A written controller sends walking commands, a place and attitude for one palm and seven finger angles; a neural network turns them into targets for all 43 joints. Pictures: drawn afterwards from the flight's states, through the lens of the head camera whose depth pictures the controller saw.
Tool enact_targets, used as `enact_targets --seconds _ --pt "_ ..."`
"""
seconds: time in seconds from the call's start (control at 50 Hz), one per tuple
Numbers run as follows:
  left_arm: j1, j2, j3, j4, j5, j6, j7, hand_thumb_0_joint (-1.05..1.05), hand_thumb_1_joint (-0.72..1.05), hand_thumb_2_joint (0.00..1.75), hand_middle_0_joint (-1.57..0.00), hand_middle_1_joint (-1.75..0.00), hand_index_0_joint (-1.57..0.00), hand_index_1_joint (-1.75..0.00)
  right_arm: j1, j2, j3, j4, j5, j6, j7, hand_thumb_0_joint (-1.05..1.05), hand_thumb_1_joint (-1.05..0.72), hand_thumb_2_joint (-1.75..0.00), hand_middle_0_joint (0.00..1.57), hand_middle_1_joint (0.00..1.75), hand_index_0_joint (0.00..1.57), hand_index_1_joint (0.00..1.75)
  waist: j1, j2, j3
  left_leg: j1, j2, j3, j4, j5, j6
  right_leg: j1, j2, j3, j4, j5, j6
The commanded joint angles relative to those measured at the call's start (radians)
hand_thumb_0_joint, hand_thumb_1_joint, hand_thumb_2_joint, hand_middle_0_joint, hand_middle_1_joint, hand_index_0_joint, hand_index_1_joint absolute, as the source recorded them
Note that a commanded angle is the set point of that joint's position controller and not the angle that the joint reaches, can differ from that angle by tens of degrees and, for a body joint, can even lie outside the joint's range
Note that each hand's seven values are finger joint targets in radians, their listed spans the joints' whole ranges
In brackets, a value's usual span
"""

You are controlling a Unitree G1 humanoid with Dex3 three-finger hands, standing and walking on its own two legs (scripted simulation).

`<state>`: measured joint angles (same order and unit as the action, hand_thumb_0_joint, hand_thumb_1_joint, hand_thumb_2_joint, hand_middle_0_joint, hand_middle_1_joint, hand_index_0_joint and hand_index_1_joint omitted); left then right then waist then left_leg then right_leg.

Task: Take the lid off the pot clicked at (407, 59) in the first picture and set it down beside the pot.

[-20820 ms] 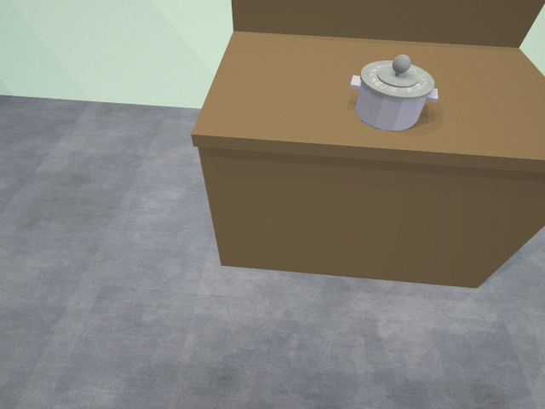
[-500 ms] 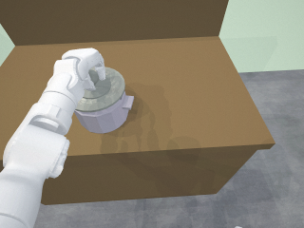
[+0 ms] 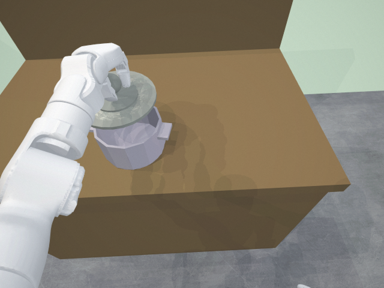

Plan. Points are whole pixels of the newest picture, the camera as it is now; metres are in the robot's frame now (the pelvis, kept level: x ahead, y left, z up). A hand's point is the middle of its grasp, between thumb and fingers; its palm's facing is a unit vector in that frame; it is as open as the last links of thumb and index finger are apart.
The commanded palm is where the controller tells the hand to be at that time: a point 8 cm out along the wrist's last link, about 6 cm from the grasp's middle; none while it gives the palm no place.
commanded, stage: lift the lid straight up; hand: left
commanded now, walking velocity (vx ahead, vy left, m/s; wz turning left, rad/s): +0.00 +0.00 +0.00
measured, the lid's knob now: (111, 83) +0.51 +0.16 +0.16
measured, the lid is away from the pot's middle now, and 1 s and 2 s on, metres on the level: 0.01 0.01 0.12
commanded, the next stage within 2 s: move the lid sideways beside the pot in 0.94 s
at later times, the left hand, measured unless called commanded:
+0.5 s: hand (99, 66) +0.49 +0.16 +0.22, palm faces -0.27 -0.05 -0.96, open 6.6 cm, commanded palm +0.48 +0.15 +0.29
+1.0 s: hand (93, 56) +0.48 +0.16 +0.25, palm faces -0.25 -0.06 -0.97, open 6.6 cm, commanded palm +0.47 +0.15 +0.31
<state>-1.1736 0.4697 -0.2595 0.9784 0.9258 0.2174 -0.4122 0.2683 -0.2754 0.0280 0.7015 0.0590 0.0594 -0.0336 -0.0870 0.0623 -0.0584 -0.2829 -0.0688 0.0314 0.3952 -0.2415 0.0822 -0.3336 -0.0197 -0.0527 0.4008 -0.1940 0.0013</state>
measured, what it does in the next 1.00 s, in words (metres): stands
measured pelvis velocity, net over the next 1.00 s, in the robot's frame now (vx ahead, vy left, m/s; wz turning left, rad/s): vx -0.01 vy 0.00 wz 0.01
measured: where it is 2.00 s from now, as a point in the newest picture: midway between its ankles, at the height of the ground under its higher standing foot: outside the picture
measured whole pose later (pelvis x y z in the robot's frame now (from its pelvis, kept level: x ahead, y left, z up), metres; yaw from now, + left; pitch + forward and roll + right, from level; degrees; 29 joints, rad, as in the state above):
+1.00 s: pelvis -0.01 +0.00 +0.00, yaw +1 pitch +7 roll +0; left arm -1.36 0.49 -0.29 1.01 0.95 0.28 -0.52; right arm 0.25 -0.28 0.04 0.70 0.06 0.05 -0.03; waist -0.09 0.05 -0.06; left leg -0.27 -0.08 0.02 0.37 -0.22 0.09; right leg -0.33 -0.03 -0.06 0.39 -0.18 0.01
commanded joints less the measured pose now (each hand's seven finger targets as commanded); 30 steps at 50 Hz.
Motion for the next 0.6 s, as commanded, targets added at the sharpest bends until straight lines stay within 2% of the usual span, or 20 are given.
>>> enact_targets --seconds 0.0,0.02,0.06,0.08,0.1,0.14,0.18,0.22,0.24,0.32,0.36,0.38,0.42,0.44,0.46,0.48,0.5,0.54,0.56,0.58 --pt "-0.723 0.231 0.06 -0.245 0.018 -0.013 0.048 0.0 0.87 0.65 -0.96 -1.08 -0.94 -1.06 0.017 -0.126 -0.045 -0.093 0.001 -0.04 -0.016 0.0 -0.9 -0.9 0.2 0.3 0.2 0.3 -0.031 -0.025 -0.443 0.267 0.044 -0.095 0.013 0.437 -0.022 0.097 0.024 0.025 0.0 0.311 -0.041" --pt "-0.706 0.269 0.091 -0.211 0.025 -0.009 0.05 0.0 0.87 0.65 -0.96 -1.08 -0.94 -1.06 0.02 -0.129 -0.043 -0.09 0.0 -0.041 -0.018 0.0 -0.9 -0.9 0.2 0.3 0.2 0.3 -0.024 -0.033 -0.439 0.254 0.042 -0.095 0.012 0.432 -0.022 0.108 0.023 0.026 0.001 0.313 -0.043" --pt "-0.726 0.22 0.054 -0.244 0.009 -0.017 0.044 0.0 0.87 0.65 -0.96 -1.08 -0.94 -1.06 0.017 -0.129 -0.044 -0.099 0.0 -0.046 -0.017 0.0 -0.9 -0.9 0.2 0.3 0.2 0.3 -0.031 -0.018 -0.453 0.264 0.04 -0.097 0.018 0.47 -0.028 0.106 0.019 0.025 0.001 0.337 -0.045" --pt "-0.714 0.28 0.105 -0.234 0.022 -0.014 0.046 0.0 0.87 0.65 -0.96 -1.08 -0.94 -1.06 0.021 -0.128 -0.044 -0.093 -0.005 -0.047 -0.015 0.0 -0.9 -0.9 0.2 0.3 0.2 0.3 -0.017 -0.037 -0.469 0.262 0.043 -0.094 0.019 0.475 -0.023 0.135 0.019 0.032 0.005 0.352 -0.042" --pt "-0.703 0.291 0.106 -0.215 0.03 -0.009 0.044 0.0 0.87 0.65 -0.96 -1.08 -0.94 -1.06 0.015 -0.13 -0.039 -0.095 -0.004 -0.042 -0.015 0.0 -0.9 -0.9 0.2 0.3 0.2 0.3 -0.013 -0.045 -0.475 0.25 0.04 -0.094 0.013 0.479 -0.023 0.151 0.019 0.031 0.008 0.361 -0.043" --pt "-0.685 0.26 0.083 -0.169 0.037 0.011 0.036 0.0 0.87 0.65 -0.96 -1.08 -0.94 -1.06 0.009 -0.129 -0.039 -0.091 -0.001 -0.036 -0.013 0.0 -0.9 -0.9 0.2 0.3 0.2 0.3 -0.015 -0.058 -0.425 0.227 0.042 -0.088 0.008 0.461 -0.024 0.13 0.019 0.025 0.003 0.349 -0.043" --pt "-0.706 0.222 0.054 -0.21 0.029 0.013 0.027 0.0 0.87 0.65 -0.96 -1.08 -0.94 -1.06 0.002 -0.127 -0.04 -0.101 -0.003 -0.037 -0.005 0.0 -0.9 -0.9 0.2 0.3 0.2 0.3 -0.015 -0.029 -0.433 0.247 0.043 -0.096 0.011 0.493 -0.031 0.12 0.018 0.025 0.004 0.347 -0.043" --pt "-0.682 0.288 0.104 -0.15 0.039 0.029 0.018 0.0 0.87 0.65 -0.96 -1.08 -0.94 -1.06 0.007 -0.137 -0.038 -0.095 -0.005 -0.029 -0.01 0.0 -0.9 -0.9 0.2 0.3 0.2 0.3 -0.012 -0.069 -0.416 0.209 0.038 -0.081 0.003 0.431 -0.019 0.147 0.018 0.028 -0.002 0.348 -0.043" --pt "-0.722 0.307 0.109 -0.195 0.037 0.025 0.014 0.0 0.87 0.65 -0.96 -1.08 -0.94 -1.06 0.0 -0.135 -0.035 -0.104 -0.003 -0.031 -0.012 0.0 -0.9 -0.9 0.2 0.3 0.2 0.3 -0.01 -0.072 -0.439 0.205 0.035 -0.081 -0.002 0.429 -0.017 0.177 0.015 0.032 -0.002 0.368 -0.042" --pt "-0.757 0.281 0.075 -0.216 0.05 0.022 0.004 0.0 0.87 0.65 -0.96 -1.08 -0.94 -1.06 -0.003 -0.129 -0.037 -0.109 -0.001 -0.033 -0.011 0.0 -0.9 -0.9 0.2 0.3 0.2 0.3 -0.015 -0.044 -0.451 0.238 0.038 -0.092 0.002 0.466 -0.02 0.157 0.018 0.03 -0.004 0.36 -0.043" --pt "-0.741 0.239 0.049 -0.215 0.03 0.022 -0.005 0.0 0.87 0.65 -0.96 -1.08 -0.94 -1.06 0.003 -0.136 -0.042 -0.11 0.0 -0.035 -0.009 0.0 -0.9 -0.9 0.2 0.3 0.2 0.3 -0.024 -0.025 -0.429 0.252 0.04 -0.098 0.007 0.495 -0.026 0.123 0.017 0.025 -0.012 0.35 -0.045" --pt "-0.743 0.261 0.07 -0.192 0.038 0.027 -0.008 0.0 0.87 0.65 -0.96 -1.08 -0.94 -1.06 0.008 -0.134 -0.04 -0.101 -0.003 -0.034 -0.008 0.0 -0.9 -0.9 0.2 0.3 0.2 0.3 -0.021 -0.042 -0.432 0.25 0.041 -0.101 0.008 0.481 -0.025 0.124 0.021 0.023 -0.005 0.338 -0.043" --pt "-0.788 0.256 0.061 -0.222 0.034 0.025 -0.014 0.0 0.87 0.65 -0.96 -1.08 -0.94 -1.06 0.008 -0.131 -0.041 -0.106 -0.002 -0.04 -0.009 0.0 -0.9 -0.9 0.2 0.3 0.2 0.3 -0.023 -0.036 -0.452 0.265 0.037 -0.1 0.002 0.46 -0.022 0.129 0.022 0.024 -0.01 0.331 -0.041" --pt "-0.826 0.27 0.066 -0.253 0.036 0.019 -0.013 0.0 0.87 0.65 -0.96 -1.08 -0.94 -1.06 0.008 -0.132 -0.041 -0.105 -0.002 -0.046 -0.01 0.0 -0.9 -0.9 0.2 0.3 0.2 0.3 -0.023 -0.025 -0.472 0.283 0.038 -0.106 0.003 0.478 -0.027 0.13 0.022 0.023 -0.007 0.335 -0.042" --pt "-0.814 0.247 0.052 -0.266 0.025 0.014 -0.013 0.0 0.87 0.65 -0.96 -1.08 -0.94 -1.06 0.006 -0.134 -0.043 -0.111 -0.002 -0.051 -0.009 0.0 -0.9 -0.9 0.2 0.3 0.2 0.3 -0.024 -0.002 -0.472 0.298 0.04 -0.11 0.012 0.531 -0.032 0.117 0.02 0.023 -0.008 0.347 -0.046" --pt "-0.824 0.279 0.08 -0.282 0.036 0.013 -0.01 0.0 0.87 0.65 -0.96 -1.08 -0.94 -1.06 0.013 -0.129 -0.044 -0.104 -0.008 -0.056 -0.007 0.0 -0.9 -0.9 0.2 0.3 0.2 0.3 -0.016 0.0 -0.503 0.314 0.041 -0.114 0.015 0.534 -0.033 0.13 0.023 0.026 -0.003 0.347 -0.043" --pt "-0.784 0.288 0.088 -0.205 0.047 0.023 -0.011 0.0 0.87 0.65 -0.96 -1.08 -0.94 -1.06 0.015 -0.131 -0.041 -0.098 -0.007 -0.052 -0.009 0.0 -0.9 -0.9 0.2 0.3 0.2 0.3 -0.015 -0.023 -0.469 0.287 0.039 -0.11 0.008 0.508 -0.032 0.127 0.024 0.022 -0.007 0.332 -0.045" --pt "-0.8 0.243 0.049 -0.183 0.043 0.038 -0.02 0.0 0.87 0.65 -0.96 -1.08 -0.94 -1.06 0.011 -0.131 -0.039 -0.092 -0.001 -0.049 -0.007 0.0 -0.9 -0.9 0.2 0.3 0.2 0.3 -0.022 -0.05 -0.419 0.252 0.035 -0.103 -0.005 0.448 -0.028 0.114 0.024 0.018 -0.013 0.314 -0.044" --pt "-0.795 0.236 0.048 -0.211 0.031 0.036 -0.02 0.0 0.87 0.65 -0.96 -1.08 -0.94 -1.06 0.009 -0.138 -0.042 -0.098 -0.002 -0.052 -0.004 0.0 -0.9 -0.9 0.2 0.3 0.2 0.3 -0.02 -0.017 -0.435 0.268 0.037 -0.105 0.001 0.491 -0.034 0.115 0.02 0.021 -0.014 0.334 -0.048" --pt "-0.799 0.275 0.081 -0.212 0.042 0.038 -0.02 0.0 0.87 0.65 -0.96 -1.08 -0.94 -1.06 0.01 -0.134 -0.04 -0.096 -0.008 -0.053 -0.003 0.0 -0.9 -0.9 0.2 0.3 0.2 0.3 -0.01 -0.029 -0.455 0.268 0.038 -0.108 0.002 0.496 -0.034 0.135 0.02 0.021 -0.005 0.339 -0.046"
